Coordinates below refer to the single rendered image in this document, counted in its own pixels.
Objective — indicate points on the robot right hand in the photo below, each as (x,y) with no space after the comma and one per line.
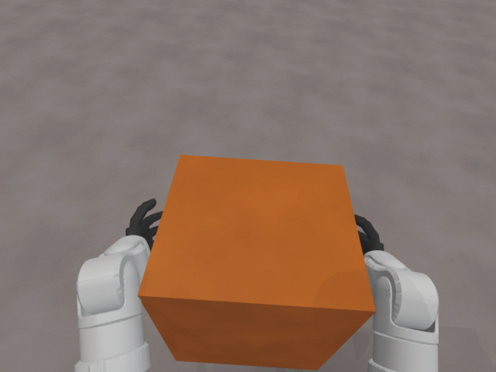
(370,241)

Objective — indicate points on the right robot forearm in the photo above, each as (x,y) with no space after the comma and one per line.
(406,321)

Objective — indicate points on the carton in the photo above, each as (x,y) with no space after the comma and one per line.
(257,263)

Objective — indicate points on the robot left hand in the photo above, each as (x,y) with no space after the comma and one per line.
(141,227)

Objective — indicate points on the left robot forearm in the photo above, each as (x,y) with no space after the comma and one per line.
(109,310)

